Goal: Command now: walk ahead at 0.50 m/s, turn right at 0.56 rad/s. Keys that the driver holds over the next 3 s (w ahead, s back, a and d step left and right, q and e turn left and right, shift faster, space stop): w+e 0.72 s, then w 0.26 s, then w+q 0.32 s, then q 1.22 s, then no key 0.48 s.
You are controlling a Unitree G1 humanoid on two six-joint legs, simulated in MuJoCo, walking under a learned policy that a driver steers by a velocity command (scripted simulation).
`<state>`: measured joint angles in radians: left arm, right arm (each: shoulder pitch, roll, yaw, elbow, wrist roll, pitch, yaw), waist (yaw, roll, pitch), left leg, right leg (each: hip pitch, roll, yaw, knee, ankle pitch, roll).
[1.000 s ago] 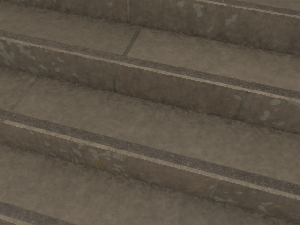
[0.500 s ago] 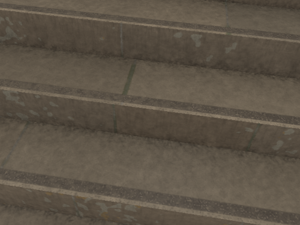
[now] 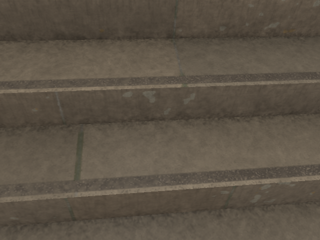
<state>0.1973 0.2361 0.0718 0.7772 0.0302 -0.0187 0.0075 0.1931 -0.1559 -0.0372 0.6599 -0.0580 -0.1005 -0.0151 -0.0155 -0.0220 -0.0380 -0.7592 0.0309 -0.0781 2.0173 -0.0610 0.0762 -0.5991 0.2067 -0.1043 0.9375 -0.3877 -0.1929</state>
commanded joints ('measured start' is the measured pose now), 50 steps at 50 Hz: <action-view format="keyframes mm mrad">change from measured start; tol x64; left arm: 1 70 -51 -8 58 -2 -48 -6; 41 -644 -152 -72 -445 13 -9 -4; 50 34 185 62 -185 5 -6 -14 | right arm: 1 15 110 68 -129 -16 15 -5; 12 -592 144 139 -365 -13 67 -8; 50 255 -113 -49 125 92 -65 70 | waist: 1 -77 149 114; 41 -106 126 213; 50 101 18 -602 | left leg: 1 -427 13 -17 221 -28 3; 10 -685 15 124 24 -263 -22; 17 384 -97 154 -966 -365 66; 20 677 347 -890 -1579 -272 324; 43 876 229 326 -2108 349 75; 46 751 270 263 -1521 1600 71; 48 204 -55 142 -592 -99 -67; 50 168 -67 -91 -114 -77 -41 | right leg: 1 104 -223 479 -490 43 6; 10 375 -249 618 -690 282 24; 17 542 -327 414 -322 1976 51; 20 -106 -39 296 811 160 119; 39 -1113 -211 171 1056 -279 26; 45 272 -107 -218 298 75 25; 50 685 -531 874 -484 97 -105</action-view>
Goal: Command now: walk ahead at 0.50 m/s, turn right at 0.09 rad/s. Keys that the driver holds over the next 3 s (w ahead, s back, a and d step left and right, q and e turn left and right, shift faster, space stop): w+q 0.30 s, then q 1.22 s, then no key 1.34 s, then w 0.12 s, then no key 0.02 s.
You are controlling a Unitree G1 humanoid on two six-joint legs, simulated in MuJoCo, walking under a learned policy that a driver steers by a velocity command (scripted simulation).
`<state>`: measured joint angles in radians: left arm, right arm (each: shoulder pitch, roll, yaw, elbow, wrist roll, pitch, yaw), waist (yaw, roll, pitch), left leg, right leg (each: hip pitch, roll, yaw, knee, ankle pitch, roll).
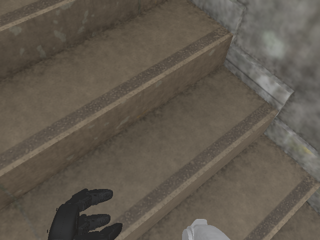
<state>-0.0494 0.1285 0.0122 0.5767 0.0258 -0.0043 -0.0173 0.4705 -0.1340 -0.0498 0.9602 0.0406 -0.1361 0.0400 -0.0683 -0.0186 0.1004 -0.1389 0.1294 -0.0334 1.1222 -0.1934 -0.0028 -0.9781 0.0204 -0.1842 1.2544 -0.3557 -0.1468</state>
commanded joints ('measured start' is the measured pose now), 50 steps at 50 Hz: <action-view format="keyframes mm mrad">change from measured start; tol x32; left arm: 1 236 200 99 63 -10 -39 -1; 19 635 113 29 459 3 -144 53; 50 98 43 2 -29 15 18 65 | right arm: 1 -53 -93 -29 -201 -23 -11 -7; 21 -647 54 73 -460 -49 154 -78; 27 -169 -172 -12 -277 -52 129 -72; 50 -158 -139 -42 -321 -48 92 -151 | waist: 1 115 91 -557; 8 -21 32 -60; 50 21 87 -192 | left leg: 1 -497 -107 -73 768 95 46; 17 -1234 -141 52 927 39 113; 25 -378 -265 288 7 -371 192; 28 -36 70 -789 -683 104 440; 33 -522 -71 -313 -554 -71 246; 50 75 -36 -465 -551 570 250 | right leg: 1 905 -323 872 -789 -19 -119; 8 458 -253 364 -937 86 6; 16 715 -201 147 -997 103 124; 20 887 -238 78 -1134 717 61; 24 1032 -313 -57 -825 1977 42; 26 945 -292 -50 -391 1741 25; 28 327 56 191 455 183 136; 50 -89 -48 224 281 192 178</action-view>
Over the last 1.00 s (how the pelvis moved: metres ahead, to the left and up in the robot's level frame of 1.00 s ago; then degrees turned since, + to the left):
0.53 -0.18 0.26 -31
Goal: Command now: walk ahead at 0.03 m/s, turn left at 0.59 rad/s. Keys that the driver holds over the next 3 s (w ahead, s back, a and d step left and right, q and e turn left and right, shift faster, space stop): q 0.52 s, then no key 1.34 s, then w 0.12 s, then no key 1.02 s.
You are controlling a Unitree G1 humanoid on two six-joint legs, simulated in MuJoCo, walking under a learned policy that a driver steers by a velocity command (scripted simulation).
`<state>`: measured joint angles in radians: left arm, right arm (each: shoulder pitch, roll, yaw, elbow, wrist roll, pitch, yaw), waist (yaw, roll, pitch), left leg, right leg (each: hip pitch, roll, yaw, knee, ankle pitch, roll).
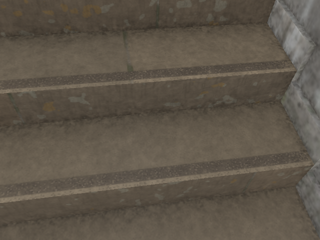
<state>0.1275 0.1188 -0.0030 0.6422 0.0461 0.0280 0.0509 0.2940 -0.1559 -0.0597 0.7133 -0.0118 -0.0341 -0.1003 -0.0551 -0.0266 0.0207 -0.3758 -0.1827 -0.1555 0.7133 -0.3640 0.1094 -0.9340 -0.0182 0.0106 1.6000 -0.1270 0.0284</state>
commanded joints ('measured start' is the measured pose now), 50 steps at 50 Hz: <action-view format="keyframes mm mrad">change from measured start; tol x32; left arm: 1 -92 52 16 -97 -9 -13 -7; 50 163 115 47 117 -35 -34 34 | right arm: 1 18 -118 -33 -77 1 -9 -14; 50 1 -9 16 -47 4 33 62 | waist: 1 9 98 -104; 29 89 -137 -103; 34 -36 404 -215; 50 20 -200 -49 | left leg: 1 321 275 -339 -149 745 142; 8 247 201 -279 -108 1148 18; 11 -252 -33 24 688 -314 -158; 15 -498 77 40 1011 -108 -175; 29 -37 182 256 31 -131 -83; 34 169 593 -301 -414 602 143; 50 93 233 141 -263 132 -75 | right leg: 1 -103 -12 27 -161 -55 4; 8 590 51 -34 -1101 21 -50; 11 1139 -455 343 -1044 1504 -297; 14 922 -299 204 -1113 623 -283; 19 694 -217 64 -1252 16 -245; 30 736 -289 -36 -1188 -9 -214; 38 516 -58 -1 -259 -264 9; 45 637 35 -48 -992 -434 -37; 50 729 -169 140 -1259 116 -145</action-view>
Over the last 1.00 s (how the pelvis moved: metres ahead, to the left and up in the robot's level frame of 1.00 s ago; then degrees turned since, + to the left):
0.44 0.03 0.28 30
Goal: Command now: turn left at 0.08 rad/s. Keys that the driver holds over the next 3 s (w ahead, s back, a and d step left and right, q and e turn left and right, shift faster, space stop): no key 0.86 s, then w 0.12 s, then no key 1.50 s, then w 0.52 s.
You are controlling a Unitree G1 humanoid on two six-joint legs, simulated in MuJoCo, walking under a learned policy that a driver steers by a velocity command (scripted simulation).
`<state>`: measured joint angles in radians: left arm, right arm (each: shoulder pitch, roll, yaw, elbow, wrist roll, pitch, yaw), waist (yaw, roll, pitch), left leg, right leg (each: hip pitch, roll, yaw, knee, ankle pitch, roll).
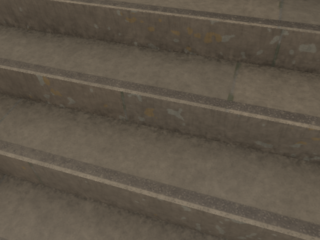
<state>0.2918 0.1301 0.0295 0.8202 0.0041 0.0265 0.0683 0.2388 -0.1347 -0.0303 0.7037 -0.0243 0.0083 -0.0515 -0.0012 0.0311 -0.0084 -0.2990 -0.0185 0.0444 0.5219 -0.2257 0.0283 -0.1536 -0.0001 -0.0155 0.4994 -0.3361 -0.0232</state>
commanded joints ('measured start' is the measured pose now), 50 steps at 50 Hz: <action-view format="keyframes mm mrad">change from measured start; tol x8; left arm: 1 -52 55 -2 -79 3 -41 13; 50 243 122 -22 156 -8 -47 10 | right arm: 1 48 -63 -17 -12 9 -6 11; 24 189 -74 16 195 10 0 9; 45 161 -78 11 283 2 6 0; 50 54 -60 4 228 -4 1 22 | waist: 1 -32 -186 2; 19 -17 -34 64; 44 -2 -39 44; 50 53 -158 185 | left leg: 1 63 72 -63 -80 16 -11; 43 115 123 -59 -154 217 1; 48 -57 32 19 -16 -234 11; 50 -174 31 52 96 -191 -1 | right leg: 1 -104 -172 170 -196 196 -97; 12 -101 -109 131 -232 16 -77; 27 8 -103 95 -176 353 -80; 43 19 -100 90 -184 396 -75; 45 11 -86 94 -196 240 -95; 49 -16 -165 275 -301 -328 -205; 50 -27 -214 323 -328 -327 -227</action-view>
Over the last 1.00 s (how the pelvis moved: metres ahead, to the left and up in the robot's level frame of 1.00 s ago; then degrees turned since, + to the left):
0.03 -0.08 0.02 24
